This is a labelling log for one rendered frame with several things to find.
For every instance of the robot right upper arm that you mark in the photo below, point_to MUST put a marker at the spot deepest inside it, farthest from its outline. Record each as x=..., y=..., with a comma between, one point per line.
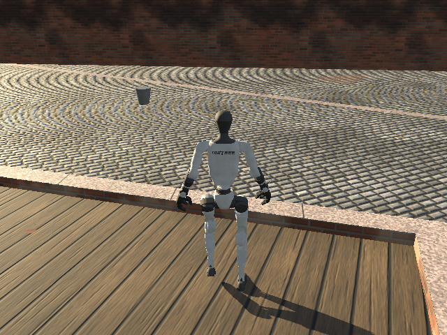
x=245, y=147

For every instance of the right robot forearm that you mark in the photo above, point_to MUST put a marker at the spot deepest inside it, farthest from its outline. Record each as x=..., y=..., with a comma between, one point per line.
x=262, y=182

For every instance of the robot right hand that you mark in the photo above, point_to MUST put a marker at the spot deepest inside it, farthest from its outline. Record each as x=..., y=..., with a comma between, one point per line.
x=261, y=194

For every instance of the right robot thigh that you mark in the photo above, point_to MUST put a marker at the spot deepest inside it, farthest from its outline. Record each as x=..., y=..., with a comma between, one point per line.
x=241, y=214

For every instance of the robot left hand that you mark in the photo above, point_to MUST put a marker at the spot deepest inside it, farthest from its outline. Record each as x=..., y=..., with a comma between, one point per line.
x=181, y=200

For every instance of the left robot forearm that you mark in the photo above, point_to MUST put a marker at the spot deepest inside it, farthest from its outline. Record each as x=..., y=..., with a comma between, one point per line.
x=186, y=185

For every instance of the robot left upper arm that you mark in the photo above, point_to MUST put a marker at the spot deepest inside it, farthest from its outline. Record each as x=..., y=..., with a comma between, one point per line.
x=197, y=158

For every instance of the humanoid robot head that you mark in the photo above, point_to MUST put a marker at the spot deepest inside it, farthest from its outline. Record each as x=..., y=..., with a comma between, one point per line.
x=223, y=120

